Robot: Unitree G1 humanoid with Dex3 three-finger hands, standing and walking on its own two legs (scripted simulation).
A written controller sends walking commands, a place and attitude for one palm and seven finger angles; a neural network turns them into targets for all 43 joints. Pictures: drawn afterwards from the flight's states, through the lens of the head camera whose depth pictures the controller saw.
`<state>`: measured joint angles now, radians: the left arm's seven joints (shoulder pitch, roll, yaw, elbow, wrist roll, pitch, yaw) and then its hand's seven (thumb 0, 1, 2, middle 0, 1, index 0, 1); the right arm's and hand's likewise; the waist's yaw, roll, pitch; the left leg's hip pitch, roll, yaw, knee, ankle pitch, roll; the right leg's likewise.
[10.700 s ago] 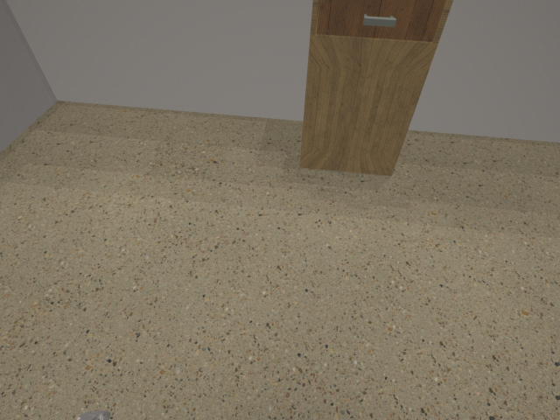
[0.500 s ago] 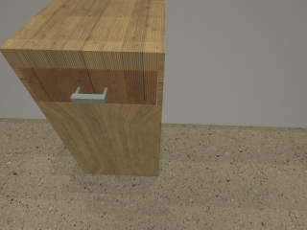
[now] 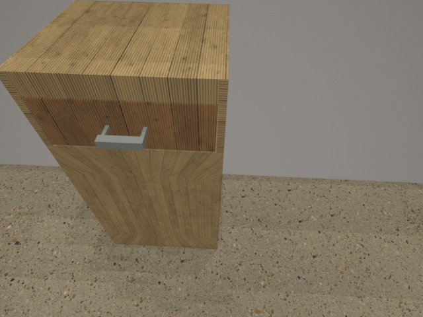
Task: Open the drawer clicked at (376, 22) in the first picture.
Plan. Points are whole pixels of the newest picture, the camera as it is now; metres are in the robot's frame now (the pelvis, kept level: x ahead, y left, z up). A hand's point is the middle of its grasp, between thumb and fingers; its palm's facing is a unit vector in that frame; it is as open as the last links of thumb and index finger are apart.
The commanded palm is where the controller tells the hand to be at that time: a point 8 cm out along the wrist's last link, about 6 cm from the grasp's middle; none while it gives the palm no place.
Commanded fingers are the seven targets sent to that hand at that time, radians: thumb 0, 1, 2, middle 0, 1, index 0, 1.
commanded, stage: look again from close up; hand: left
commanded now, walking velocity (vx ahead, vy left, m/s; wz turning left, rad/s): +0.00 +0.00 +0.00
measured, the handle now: (123, 136) +0.51 +0.26 +0.02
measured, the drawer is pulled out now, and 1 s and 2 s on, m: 0.00 0.00 0.00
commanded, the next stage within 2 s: raise the hand with hooked fingers in 0.44 s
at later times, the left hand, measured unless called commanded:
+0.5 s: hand out of the picture -0.01 +0.17 -0.18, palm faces +0.06 -0.98 -0.18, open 7.3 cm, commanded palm none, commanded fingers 0.00 0.90 0.90 -0.20 -0.30 -0.20 -0.30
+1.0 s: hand (107, 311) +0.14 +0.20 -0.05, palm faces +0.00 -0.15 -0.99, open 8.8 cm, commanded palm +0.14 +0.22 +0.01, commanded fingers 0.00 0.34 0.66 -0.24 -0.66 -0.24 -0.66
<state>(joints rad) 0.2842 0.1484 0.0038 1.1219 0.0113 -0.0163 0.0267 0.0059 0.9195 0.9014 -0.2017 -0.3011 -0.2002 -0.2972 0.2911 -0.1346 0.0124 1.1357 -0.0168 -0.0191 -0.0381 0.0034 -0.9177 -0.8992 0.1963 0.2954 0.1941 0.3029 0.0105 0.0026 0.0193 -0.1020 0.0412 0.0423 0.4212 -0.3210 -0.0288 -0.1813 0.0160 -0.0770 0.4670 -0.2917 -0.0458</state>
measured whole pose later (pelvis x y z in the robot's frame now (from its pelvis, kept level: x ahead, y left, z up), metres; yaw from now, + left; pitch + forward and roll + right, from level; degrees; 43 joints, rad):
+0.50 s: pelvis +0.00 +0.00 +0.00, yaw +0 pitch +0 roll +0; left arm 0.30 0.14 0.01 1.12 0.01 -0.01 0.03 0.01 0.92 0.90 -0.20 -0.30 -0.20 -0.30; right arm 0.31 -0.11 0.01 1.15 -0.02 -0.02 -0.04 0.00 -0.91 -0.90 0.20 0.30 0.19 0.30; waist 0.01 0.00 0.02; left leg -0.09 0.04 0.04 0.41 -0.32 -0.03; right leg -0.17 0.01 -0.08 0.46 -0.29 -0.04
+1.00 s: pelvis -0.05 +0.01 -0.03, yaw -2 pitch +8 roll +3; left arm 0.38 0.27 -0.17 0.02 1.13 0.02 0.45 0.00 0.56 0.76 -0.23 -0.52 -0.23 -0.52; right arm 0.03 -0.26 -0.05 0.49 -0.05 0.07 0.05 0.01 -0.91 -0.90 0.19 0.30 0.19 0.30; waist 0.11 -0.03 -0.10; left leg -0.50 0.02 0.10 0.77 -0.40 -0.01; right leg -0.61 -0.02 -0.02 0.83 -0.37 -0.04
